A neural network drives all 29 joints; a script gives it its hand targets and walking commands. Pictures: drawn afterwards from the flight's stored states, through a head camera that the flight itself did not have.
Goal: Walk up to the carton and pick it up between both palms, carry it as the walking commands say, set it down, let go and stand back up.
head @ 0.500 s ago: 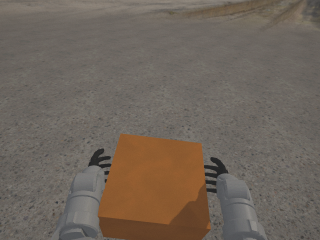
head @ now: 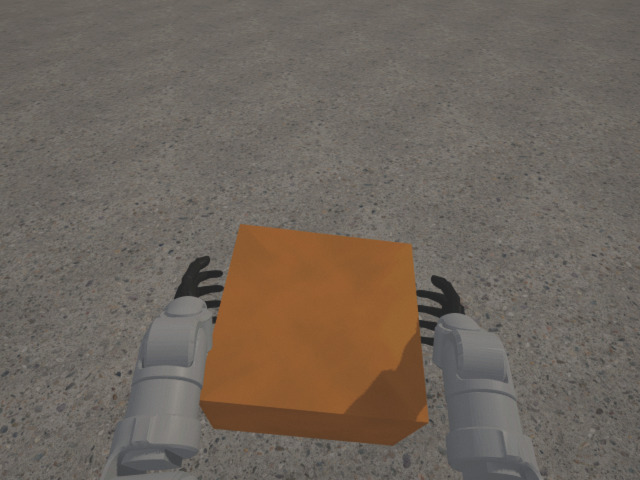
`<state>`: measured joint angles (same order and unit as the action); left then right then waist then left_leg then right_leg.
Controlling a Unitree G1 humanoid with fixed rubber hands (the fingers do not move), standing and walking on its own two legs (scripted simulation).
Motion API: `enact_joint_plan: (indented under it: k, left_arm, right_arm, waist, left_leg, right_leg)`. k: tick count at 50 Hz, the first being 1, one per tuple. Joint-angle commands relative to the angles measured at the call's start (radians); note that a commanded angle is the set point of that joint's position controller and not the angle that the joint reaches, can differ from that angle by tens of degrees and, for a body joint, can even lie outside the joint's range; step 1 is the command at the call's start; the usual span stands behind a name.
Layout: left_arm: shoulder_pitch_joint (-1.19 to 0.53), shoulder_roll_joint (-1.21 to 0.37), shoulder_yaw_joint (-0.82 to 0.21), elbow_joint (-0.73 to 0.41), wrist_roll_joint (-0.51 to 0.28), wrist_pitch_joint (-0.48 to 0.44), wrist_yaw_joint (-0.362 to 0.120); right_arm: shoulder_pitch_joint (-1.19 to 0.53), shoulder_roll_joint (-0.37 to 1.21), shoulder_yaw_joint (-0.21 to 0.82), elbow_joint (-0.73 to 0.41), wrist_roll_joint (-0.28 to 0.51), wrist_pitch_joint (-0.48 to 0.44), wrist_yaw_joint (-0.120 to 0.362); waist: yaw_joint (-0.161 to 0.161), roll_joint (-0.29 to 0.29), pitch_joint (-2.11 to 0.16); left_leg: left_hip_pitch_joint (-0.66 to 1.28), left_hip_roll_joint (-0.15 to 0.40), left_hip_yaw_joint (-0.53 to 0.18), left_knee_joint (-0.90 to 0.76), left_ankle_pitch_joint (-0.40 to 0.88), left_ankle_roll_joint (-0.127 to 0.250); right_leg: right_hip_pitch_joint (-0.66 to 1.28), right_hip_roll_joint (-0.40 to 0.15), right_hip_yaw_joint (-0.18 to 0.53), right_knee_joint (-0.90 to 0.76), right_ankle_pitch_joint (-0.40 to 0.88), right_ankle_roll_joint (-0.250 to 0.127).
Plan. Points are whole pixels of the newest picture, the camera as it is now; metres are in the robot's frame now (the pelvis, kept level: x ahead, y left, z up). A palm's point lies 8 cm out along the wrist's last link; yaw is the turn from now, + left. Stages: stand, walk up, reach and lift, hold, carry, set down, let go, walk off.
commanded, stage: carry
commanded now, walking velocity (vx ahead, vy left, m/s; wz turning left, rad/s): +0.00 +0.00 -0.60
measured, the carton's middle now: (315, 333) +0.35 +0.02 -0.02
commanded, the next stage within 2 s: none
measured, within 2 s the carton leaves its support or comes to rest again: neither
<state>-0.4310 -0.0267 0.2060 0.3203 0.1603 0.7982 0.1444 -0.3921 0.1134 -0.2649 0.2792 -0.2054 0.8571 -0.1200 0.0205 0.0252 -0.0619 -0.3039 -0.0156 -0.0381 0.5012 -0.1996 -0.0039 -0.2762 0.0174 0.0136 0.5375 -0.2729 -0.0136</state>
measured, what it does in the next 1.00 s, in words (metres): steps on the spot, turning right: left foot, then right foot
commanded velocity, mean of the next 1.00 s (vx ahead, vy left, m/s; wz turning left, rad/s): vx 0.00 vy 0.00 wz -0.60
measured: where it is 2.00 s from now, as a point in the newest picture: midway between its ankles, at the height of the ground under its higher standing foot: outside the picture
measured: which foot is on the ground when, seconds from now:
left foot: down 0.00-0.00, up 0.02-0.28, down 0.30-0.66, up 0.68-1.00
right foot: down 0.00-0.30, up 0.32-0.64, down 0.66-1.00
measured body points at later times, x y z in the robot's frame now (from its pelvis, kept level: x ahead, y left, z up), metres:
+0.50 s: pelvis +0.01 +0.00 +0.00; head +0.10 +0.02 +0.44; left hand +0.42 +0.16 +0.09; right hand +0.38 -0.19 +0.08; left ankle -0.01 +0.11 -0.73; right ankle -0.03 -0.15 -0.67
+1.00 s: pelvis +0.01 -0.04 -0.01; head +0.13 -0.05 +0.42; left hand +0.45 +0.01 +0.07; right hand +0.33 -0.31 +0.07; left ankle +0.06 +0.06 -0.73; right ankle +0.01 -0.14 -0.73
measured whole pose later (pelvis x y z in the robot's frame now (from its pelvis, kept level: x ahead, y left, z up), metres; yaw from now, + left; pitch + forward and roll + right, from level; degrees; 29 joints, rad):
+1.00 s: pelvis +0.01 -0.04 -0.01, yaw -19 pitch +8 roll -2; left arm -0.69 -0.06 0.32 -0.14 0.11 1.16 0.24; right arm -0.67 0.10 -0.26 -0.11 -0.13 1.16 -0.29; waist 0.00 -0.03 0.12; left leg -0.54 0.05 0.06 0.76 -0.44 -0.05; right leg -0.50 0.10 0.06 0.61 -0.25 -0.04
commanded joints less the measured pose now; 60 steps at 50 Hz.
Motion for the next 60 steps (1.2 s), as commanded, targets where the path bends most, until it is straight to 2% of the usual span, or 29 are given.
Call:
enact_joint_plan:
  k: [1,2,5,11,13,15,16,17,19,23,28,30,31,32,33,34,36,38,40,43,46,48,49,50,51,52,54,56,60]
  left_arm:
    - [-0.872,-1.041,-0.594,-0.218,-0.393,0.081,-0.334]
    - [-0.772,-1.047,-0.604,-0.3,-0.412,0.111,-0.311]
    - [-0.879,-1.033,-0.593,-0.493,-0.46,0.182,-0.237]
    - [-0.938,-0.959,-0.574,-0.462,-0.44,0.295,-0.138]
    - [-0.893,-0.962,-0.567,-0.439,-0.447,0.33,-0.118]
    - [-0.91,-0.97,-0.567,-0.448,-0.458,0.354,-0.109]
    - [-0.888,-0.985,-0.572,-0.439,-0.463,0.372,-0.109]
    - [-0.965,-1.004,-0.57,-0.409,-0.47,0.372,-0.11]
    - [-0.994,-1.025,-0.591,-0.425,-0.482,0.369,-0.101]
    - [-1.079,-1.026,-0.601,-0.478,-0.522,0.338,-0.1]
    - [-1.041,-1.02,-0.61,-0.51,-0.525,0.351,-0.105]
    - [-1.008,-1.021,-0.603,-0.468,-0.513,0.361,-0.11]
    - [-0.928,-1.017,-0.582,-0.441,-0.502,0.369,-0.121]
    - [-0.942,-1.012,-0.572,-0.455,-0.502,0.357,-0.124]
    - [-0.925,-1.004,-0.549,-0.455,-0.498,0.34,-0.132]
    - [-0.89,-1.0,-0.528,-0.462,-0.487,0.337,-0.137]
    - [-1.016,-1.024,-0.534,-0.497,-0.505,0.333,-0.147]
    - [-0.912,-1.037,-0.518,-0.534,-0.478,0.334,-0.153]
    - [-0.912,-1.026,-0.504,-0.576,-0.473,0.341,-0.16]
    - [-0.995,-1.029,-0.551,-0.647,-0.486,0.333,-0.158]
    - [-0.952,-1.025,-0.582,-0.633,-0.479,0.356,-0.151]
    - [-0.934,-1.026,-0.593,-0.598,-0.485,0.371,-0.15]
    - [-0.893,-1.014,-0.59,-0.566,-0.475,0.387,-0.148]
    - [-0.956,-1.026,-0.604,-0.546,-0.479,0.394,-0.147]
    - [-0.913,-1.047,-0.615,-0.547,-0.486,0.41,-0.152]
    - [-0.973,-1.049,-0.637,-0.595,-0.506,0.405,-0.15]
    - [-1.093,-1.073,-0.678,-0.586,-0.537,0.396,-0.152]
    - [-1.081,-1.077,-0.688,-0.545,-0.534,0.397,-0.147]
    - [-1.121,-1.08,-0.7,-0.534,-0.551,0.383,-0.146]
  right_arm:
    - [-1.077,0.893,0.743,-0.368,0.439,0.013,0.259]
    - [-0.942,0.94,0.768,-0.389,0.457,0.052,0.237]
    - [-0.974,0.967,0.752,-0.464,0.511,0.128,0.176]
    - [-1.036,0.859,0.668,-0.449,0.492,0.233,0.082]
    - [-0.97,0.828,0.592,-0.431,0.453,0.261,0.072]
    - [-0.996,0.807,0.543,-0.457,0.459,0.262,0.065]
    - [-0.981,0.829,0.537,-0.472,0.466,0.264,0.064]
    - [-1.108,0.833,0.538,-0.513,0.477,0.257,0.063]
    - [-1.092,0.846,0.509,-0.519,0.465,0.259,0.063]
    - [-1.167,0.822,0.502,-0.577,0.45,0.23,0.048]
    - [-1.088,0.855,0.532,-0.571,0.456,0.235,0.051]
    - [-1.054,0.854,0.537,-0.519,0.436,0.248,0.043]
    - [-1.014,0.858,0.565,-0.508,0.448,0.254,0.044]
    - [-1.062,0.869,0.586,-0.525,0.47,0.247,0.046]
    - [-1.085,0.92,0.627,-0.565,0.483,0.239,0.047]
    - [-1.037,0.972,0.661,-0.529,0.503,0.251,0.05]
    - [-1.13,0.986,0.673,-0.563,0.513,0.241,0.054]
    - [-1.073,1.014,0.722,-0.586,0.533,0.253,0.075]
    - [-1.087,1.028,0.728,-0.623,0.558,0.258,0.083]
    - [-1.055,1.021,0.691,-0.62,0.552,0.253,0.095]
    - [-0.987,0.992,0.658,-0.6,0.535,0.269,0.103]
    - [-0.976,0.966,0.644,-0.591,0.52,0.279,0.104]
    - [-0.931,0.954,0.628,-0.561,0.508,0.295,0.108]
    - [-0.982,0.943,0.613,-0.545,0.504,0.294,0.11]
    - [-0.934,0.932,0.596,-0.554,0.493,0.296,0.108]
    - [-0.975,0.932,0.587,-0.603,0.497,0.283,0.109]
    - [-1.024,0.938,0.573,-0.585,0.476,0.274,0.114]
    - [-0.95,0.93,0.543,-0.504,0.454,0.282,0.119]
    - [-1.021,0.886,0.522,-0.539,0.433,0.26,0.11]
  waist:
    - [-0.002,-0.28,-0.312]
    - [-0.005,-0.313,-0.354]
    - [-0.013,-0.179,-0.41]
    - [-0.028,-0.188,-0.459]
    - [-0.048,-0.107,-0.515]
    - [-0.049,0.333,-0.565]
    - [-0.041,0.297,-0.546]
    - [-0.047,0.207,-0.533]
    - [-0.051,0.16,-0.504]
    - [-0.059,0.104,-0.542]
    - [-0.068,0.25,-0.538]
    - [-0.058,0.266,-0.538]
    - [-0.042,0.197,-0.59]
    - [-0.024,0.022,-0.644]
    - [-0.04,-0.281,-0.664]
    - [-0.015,-0.391,-0.602]
    - [-0.007,-0.241,-0.558]
    - [-0.001,-0.303,-0.535]
    - [-0.003,-0.27,-0.581]
    - [0.0,-0.115,-0.623]
    - [0.005,-0.087,-0.607]
    - [-0.004,-0.154,-0.615]
    - [-0.017,-0.127,-0.6]
    - [-0.028,0.008,-0.597]
    - [-0.024,0.306,-0.63]
    - [-0.016,0.342,-0.624]
    - [-0.018,0.179,-0.597]
    - [-0.023,0.158,-0.555]
    - [-0.041,0.162,-0.563]
  left_leg:
    - [-0.273,0.039,0.092,0.37,-0.107,-0.034]
    - [-0.298,0.024,0.074,0.44,-0.296,-0.031]
    - [-0.293,0.026,0.035,0.413,-0.259,-0.01]
    - [-0.183,0.006,0.087,0.151,-0.156,-0.019]
    - [0.126,0.106,0.051,-0.063,0.12,-0.002]
    - [0.611,0.494,-0.292,0.076,1.155,0.145]
    - [0.552,0.509,-0.207,0.073,1.224,0.161]
    - [0.514,0.471,-0.14,0.054,1.019,0.167]
    - [0.546,0.405,-0.034,0.056,0.955,0.139]
    - [0.592,0.37,0.033,0.117,1.026,0.116]
    - [0.588,0.36,0.105,0.182,0.993,0.08]
    - [0.566,0.35,0.138,0.264,0.966,0.047]
    - [0.417,0.329,0.159,0.335,0.836,-0.006]
    - [0.126,0.265,0.158,0.446,0.411,-0.068]
    - [-0.243,0.118,0.159,0.578,-0.388,-0.103]
    - [-0.475,0.049,0.126,0.652,-0.496,-0.11]
    - [-0.528,0.029,0.063,0.663,-0.446,-0.074]
    - [-0.515,0.036,0.076,0.578,-0.396,-0.085]
    - [-0.455,0.025,0.076,0.551,-0.356,-0.093]
    - [-0.365,0.02,0.067,0.461,-0.326,-0.092]
    - [-0.22,0.009,0.084,0.299,-0.266,-0.084]
    - [-0.03,0.038,0.089,0.112,-0.148,-0.058]
    - [0.164,0.079,0.096,-0.035,-0.052,-0.04]
    - [0.355,0.219,0.003,-0.091,0.141,0.003]
    - [0.594,0.498,-0.202,0.011,0.655,0.094]
    - [0.6,0.564,-0.19,0.044,0.853,0.166]
    - [0.547,0.51,-0.073,0.03,0.78,0.159]
    - [0.604,0.433,0.04,0.056,0.859,0.109]
    - [0.616,0.395,0.089,0.086,0.846,0.096]
  right_leg:
    - [0.192,-0.299,0.362,-0.125,0.48,-0.112]
    - [0.219,-0.329,0.39,-0.125,0.542,-0.148]
    - [0.251,-0.265,0.313,-0.027,0.794,-0.152]
    - [0.218,-0.204,0.265,0.062,0.934,-0.124]
    - [0.028,-0.139,0.145,0.177,0.689,-0.048]
    - [-0.503,0.046,-0.01,0.474,-0.412,0.029]
    - [-0.477,-0.012,-0.008,0.609,-0.426,0.038]
    - [-0.465,-0.025,-0.003,0.59,-0.383,0.044]
    - [-0.527,-0.016,-0.051,0.579,-0.307,0.053]
    - [-0.497,0.018,-0.102,0.525,-0.235,0.073]
    - [-0.375,0.016,-0.151,0.197,-0.142,0.065]
    - [-0.27,0.016,-0.157,-0.048,0.005,0.053]
    - [-0.04,-0.022,-0.105,-0.2,0.216,0.044]
    - [0.266,-0.183,0.137,-0.131,0.825,-0.026]
    - [0.56,-0.353,0.37,0.088,1.575,-0.108]
    - [0.679,-0.336,0.379,0.139,1.753,-0.132]
    - [0.652,-0.266,0.302,0.1,1.447,-0.125]
    - [0.631,-0.23,0.301,0.084,1.304,-0.138]
    - [0.595,-0.221,0.299,0.072,1.255,-0.135]
    - [0.5,-0.245,0.338,0.056,1.112,-0.168]
    - [0.368,-0.23,0.342,0.059,1.008,-0.171]
    - [0.247,-0.188,0.285,0.086,0.877,-0.115]
    - [0.079,-0.157,0.247,0.104,0.694,-0.074]
    - [-0.116,-0.086,0.175,0.197,0.331,-0.034]
    - [-0.401,0.016,0.042,0.401,-0.281,0.005]
    - [-0.466,0.019,0.008,0.595,-0.428,0.016]
    - [-0.44,-0.034,0.011,0.626,-0.345,0.044]
    - [-0.515,-0.027,-0.033,0.623,-0.285,0.051]
    - [-0.496,-0.006,-0.073,0.606,-0.243,0.069]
